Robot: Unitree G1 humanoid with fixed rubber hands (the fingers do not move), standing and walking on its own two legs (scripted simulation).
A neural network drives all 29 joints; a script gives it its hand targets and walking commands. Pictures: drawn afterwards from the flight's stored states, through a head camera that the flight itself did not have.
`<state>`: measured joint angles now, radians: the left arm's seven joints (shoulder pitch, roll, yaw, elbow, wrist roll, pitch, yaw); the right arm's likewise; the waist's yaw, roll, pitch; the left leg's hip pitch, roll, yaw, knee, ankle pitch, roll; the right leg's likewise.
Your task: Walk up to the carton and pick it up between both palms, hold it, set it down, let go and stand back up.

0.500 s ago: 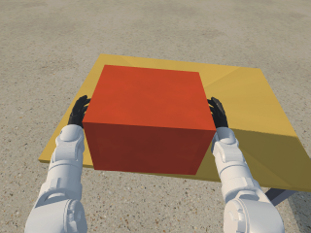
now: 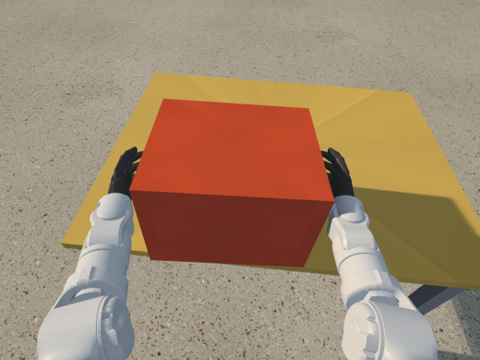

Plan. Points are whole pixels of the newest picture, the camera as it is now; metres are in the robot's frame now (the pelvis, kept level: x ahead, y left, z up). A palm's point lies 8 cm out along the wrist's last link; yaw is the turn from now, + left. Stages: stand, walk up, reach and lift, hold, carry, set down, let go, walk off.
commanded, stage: set down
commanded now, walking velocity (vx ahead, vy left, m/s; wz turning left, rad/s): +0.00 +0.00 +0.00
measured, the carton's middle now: (232, 181) +0.44 +0.02 +0.04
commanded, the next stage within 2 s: none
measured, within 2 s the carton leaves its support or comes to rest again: rests again in 0.30 s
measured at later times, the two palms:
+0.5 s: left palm (124, 199) +0.39 +0.21 +0.05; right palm (336, 195) +0.39 -0.17 +0.06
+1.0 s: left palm (125, 202) +0.39 +0.21 +0.04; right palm (336, 198) +0.39 -0.17 +0.06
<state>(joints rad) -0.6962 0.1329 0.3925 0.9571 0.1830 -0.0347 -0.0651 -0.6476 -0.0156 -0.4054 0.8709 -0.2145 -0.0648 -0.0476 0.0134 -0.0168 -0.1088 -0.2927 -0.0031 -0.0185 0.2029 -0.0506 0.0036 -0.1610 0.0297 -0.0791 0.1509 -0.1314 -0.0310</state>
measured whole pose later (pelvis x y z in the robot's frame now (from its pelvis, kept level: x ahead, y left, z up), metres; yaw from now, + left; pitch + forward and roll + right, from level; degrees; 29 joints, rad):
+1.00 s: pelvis -0.01 +0.00 +0.00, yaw -1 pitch +14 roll -1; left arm -0.72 0.12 0.47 1.05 0.21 -0.23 -0.06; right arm -0.68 0.01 -0.51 0.89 -0.29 -0.20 -0.01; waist 0.01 -0.01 -0.12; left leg -0.42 0.00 -0.01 0.19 -0.02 0.01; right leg -0.30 0.03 -0.07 0.16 -0.11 -0.03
